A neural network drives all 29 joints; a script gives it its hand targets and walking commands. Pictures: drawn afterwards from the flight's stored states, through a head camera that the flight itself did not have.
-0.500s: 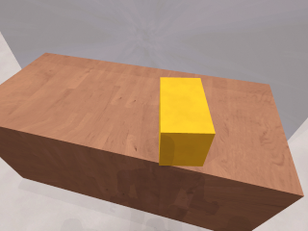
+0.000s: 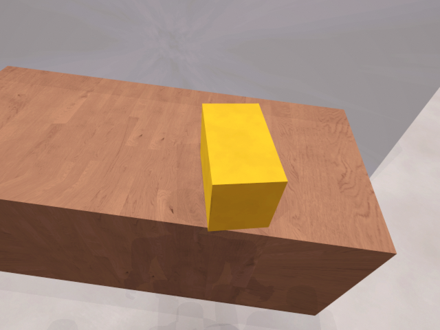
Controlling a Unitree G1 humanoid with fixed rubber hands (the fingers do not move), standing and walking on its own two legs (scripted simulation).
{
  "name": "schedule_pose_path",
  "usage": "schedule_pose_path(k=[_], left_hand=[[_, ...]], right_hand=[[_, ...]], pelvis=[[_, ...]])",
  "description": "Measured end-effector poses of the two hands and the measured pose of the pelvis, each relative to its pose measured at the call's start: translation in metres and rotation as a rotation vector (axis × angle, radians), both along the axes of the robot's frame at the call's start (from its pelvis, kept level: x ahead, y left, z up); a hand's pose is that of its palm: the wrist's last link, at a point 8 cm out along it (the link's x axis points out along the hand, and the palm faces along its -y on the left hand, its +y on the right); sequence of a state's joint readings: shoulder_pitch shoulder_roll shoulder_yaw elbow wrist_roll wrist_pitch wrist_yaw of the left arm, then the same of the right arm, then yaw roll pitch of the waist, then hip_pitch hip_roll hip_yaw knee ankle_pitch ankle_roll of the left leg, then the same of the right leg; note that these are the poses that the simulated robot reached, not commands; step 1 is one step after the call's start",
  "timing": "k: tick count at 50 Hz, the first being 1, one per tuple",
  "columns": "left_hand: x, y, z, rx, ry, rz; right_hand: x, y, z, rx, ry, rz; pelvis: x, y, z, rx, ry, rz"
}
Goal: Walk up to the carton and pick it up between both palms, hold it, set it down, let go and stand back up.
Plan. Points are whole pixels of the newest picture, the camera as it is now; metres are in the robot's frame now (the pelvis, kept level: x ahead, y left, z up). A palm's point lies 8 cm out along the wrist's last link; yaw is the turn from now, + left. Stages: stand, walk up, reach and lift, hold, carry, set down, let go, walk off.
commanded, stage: stand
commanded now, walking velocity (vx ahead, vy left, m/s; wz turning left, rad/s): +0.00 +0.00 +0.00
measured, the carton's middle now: (234, 164) +0.54 -0.06 -0.05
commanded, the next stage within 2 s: none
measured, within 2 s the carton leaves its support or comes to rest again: neither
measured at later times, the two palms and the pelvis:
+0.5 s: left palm out of the picture +0.10 +0.22 -0.11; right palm out of the picture +0.11 -0.28 -0.11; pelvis +0.04 -0.03 +0.01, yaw +3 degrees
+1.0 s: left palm out of the picture +0.09 +0.23 -0.12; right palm out of the picture +0.15 -0.28 -0.11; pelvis +0.05 -0.04 +0.00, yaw +8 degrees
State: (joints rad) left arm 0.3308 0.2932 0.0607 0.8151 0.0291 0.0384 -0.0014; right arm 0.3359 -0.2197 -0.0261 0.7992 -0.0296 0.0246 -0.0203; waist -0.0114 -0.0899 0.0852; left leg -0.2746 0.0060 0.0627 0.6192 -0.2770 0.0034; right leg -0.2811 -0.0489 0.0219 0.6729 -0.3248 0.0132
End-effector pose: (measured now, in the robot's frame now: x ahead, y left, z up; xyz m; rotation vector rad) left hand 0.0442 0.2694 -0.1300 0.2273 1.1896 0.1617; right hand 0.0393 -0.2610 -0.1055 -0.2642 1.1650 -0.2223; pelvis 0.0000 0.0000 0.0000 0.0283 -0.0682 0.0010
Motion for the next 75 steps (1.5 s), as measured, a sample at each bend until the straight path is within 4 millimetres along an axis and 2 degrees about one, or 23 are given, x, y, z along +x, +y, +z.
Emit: schedule_pose_path(k=[4,14,23,31,43,54,75], left_hand=[[0.01,-0.018,0.013,-0.015,-0.05,0.019],[0.032,-0.034,0.024,-0.008,-0.062,0.034],[0.055,-0.043,0.021,-0.025,-0.087,0.035],[0.063,-0.048,0.015,-0.033,-0.093,0.055],[0.053,-0.044,0.014,-0.016,-0.067,0.097],[0.039,-0.042,0.012,-0.01,-0.054,0.137],[0.008,-0.04,0.002,-0.02,-0.027,0.196]], right_hand=[[0.003,-0.008,-0.006,0.044,0.014,0.0],[0.033,-0.005,-0.012,0.102,-0.027,0.051],[0.065,-0.013,-0.005,0.071,-0.043,0.099],[0.092,-0.022,-0.001,0.042,-0.069,0.129],[0.112,-0.02,-0.005,0.047,-0.061,0.177],[0.117,-0.017,-0.01,0.048,-0.044,0.21],[0.125,-0.015,-0.006,0.023,-0.04,0.264]], pelvis=[[0.004,-0.007,0.004,-0.035,0.014,0.015],[0.022,-0.019,0.007,-0.024,0.029,0.034],[0.036,-0.027,0.007,-0.026,0.036,0.051],[0.045,-0.033,0.005,-0.029,0.032,0.071],[0.05,-0.038,0.002,-0.035,0.028,0.109],[0.049,-0.04,0.0,-0.036,0.02,0.143],[0.043,-0.039,-0.002,-0.044,0.013,0.2]])
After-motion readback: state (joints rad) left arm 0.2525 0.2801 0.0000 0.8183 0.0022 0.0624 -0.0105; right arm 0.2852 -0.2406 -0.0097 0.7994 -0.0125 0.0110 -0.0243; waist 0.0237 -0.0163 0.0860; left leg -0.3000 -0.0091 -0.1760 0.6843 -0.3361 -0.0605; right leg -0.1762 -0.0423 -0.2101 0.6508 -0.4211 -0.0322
